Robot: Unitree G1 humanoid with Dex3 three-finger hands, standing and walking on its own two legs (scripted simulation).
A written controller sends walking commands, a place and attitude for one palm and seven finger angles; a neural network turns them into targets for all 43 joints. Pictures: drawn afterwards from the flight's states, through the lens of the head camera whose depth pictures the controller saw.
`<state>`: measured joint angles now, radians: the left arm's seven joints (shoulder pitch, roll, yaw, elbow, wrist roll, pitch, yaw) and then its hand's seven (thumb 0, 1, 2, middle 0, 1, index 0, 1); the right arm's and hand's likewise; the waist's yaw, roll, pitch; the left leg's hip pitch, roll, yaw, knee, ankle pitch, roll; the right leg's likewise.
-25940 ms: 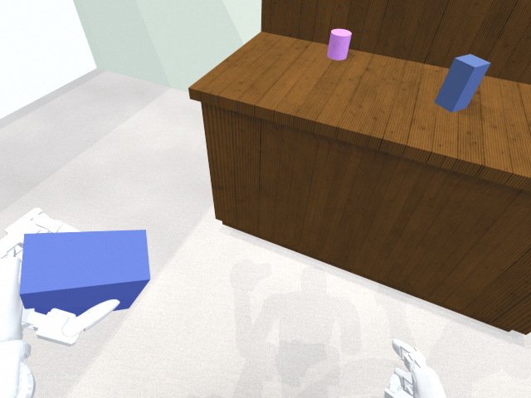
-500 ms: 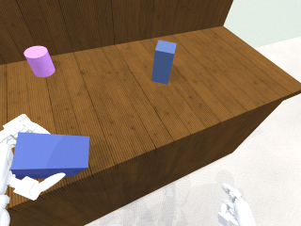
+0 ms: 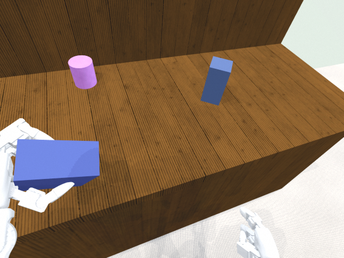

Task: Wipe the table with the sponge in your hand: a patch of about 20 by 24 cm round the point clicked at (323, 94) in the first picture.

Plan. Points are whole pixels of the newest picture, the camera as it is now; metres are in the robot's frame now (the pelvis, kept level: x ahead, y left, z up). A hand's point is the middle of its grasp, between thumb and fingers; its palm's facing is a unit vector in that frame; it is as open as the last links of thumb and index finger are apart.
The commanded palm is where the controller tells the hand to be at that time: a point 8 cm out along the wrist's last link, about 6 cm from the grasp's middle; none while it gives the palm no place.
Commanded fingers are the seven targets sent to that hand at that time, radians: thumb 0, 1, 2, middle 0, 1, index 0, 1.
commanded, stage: come to a stop and stand still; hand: left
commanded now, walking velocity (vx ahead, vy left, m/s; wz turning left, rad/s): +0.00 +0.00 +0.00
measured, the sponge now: (66, 167) +0.23 +0.22 +0.13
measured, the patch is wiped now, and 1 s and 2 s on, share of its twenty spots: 0.00 0.00 0.00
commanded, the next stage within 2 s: look again from close up in 0.68 s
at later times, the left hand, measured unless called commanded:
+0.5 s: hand (65, 163) +0.23 +0.22 +0.15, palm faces +0.34 -0.85 -0.40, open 9.9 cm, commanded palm +0.17 +0.25 +0.18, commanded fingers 0.00 0.10 1.30 -1.20 -1.60 -1.20 -1.60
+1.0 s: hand (68, 166) +0.22 +0.21 +0.15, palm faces +0.35 -0.85 -0.39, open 9.9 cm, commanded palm +0.17 +0.25 +0.18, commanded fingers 0.00 0.10 1.30 -1.20 -1.60 -1.20 -1.60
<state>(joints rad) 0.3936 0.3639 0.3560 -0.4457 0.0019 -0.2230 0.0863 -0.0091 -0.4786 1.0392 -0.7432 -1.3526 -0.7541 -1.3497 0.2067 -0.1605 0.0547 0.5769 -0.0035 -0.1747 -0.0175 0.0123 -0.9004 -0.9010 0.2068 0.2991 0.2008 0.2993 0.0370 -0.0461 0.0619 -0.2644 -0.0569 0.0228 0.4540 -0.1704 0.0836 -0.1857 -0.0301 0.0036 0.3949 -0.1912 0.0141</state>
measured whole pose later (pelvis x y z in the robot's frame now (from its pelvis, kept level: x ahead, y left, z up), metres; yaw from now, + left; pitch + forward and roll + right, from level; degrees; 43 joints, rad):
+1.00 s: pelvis +0.01 -0.03 +0.00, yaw +0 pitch +0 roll -2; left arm 0.46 0.37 0.34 -0.45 -0.04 -0.19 0.08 -0.01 -0.48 1.04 -0.74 -1.35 -0.75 -1.35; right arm 0.20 -0.20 0.02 0.58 0.01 -0.12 -0.04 0.01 -0.90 -0.90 0.20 0.30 0.20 0.30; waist 0.01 -0.01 0.03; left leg -0.26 -0.02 -0.01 0.44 -0.18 0.04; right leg -0.17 0.01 -0.02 0.37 -0.19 0.01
